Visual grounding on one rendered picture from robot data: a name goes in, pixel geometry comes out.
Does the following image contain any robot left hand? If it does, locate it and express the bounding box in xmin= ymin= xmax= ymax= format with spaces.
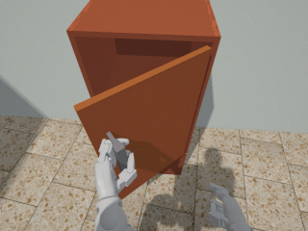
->
xmin=94 ymin=138 xmax=138 ymax=201

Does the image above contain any robot right forearm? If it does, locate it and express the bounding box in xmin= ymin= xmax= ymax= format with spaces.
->
xmin=229 ymin=221 xmax=253 ymax=231

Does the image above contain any robot right hand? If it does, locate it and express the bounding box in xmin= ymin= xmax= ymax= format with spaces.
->
xmin=208 ymin=183 xmax=246 ymax=231

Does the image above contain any cupboard door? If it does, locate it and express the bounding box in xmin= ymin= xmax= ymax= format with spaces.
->
xmin=73 ymin=45 xmax=212 ymax=200

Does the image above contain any robot left forearm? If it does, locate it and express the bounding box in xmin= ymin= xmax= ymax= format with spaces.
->
xmin=94 ymin=195 xmax=128 ymax=231

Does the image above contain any handle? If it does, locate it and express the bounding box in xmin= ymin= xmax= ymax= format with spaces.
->
xmin=106 ymin=132 xmax=128 ymax=171

